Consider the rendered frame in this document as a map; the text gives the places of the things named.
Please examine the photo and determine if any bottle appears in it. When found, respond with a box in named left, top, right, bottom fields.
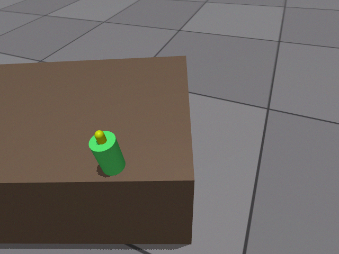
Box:
left=88, top=130, right=126, bottom=176

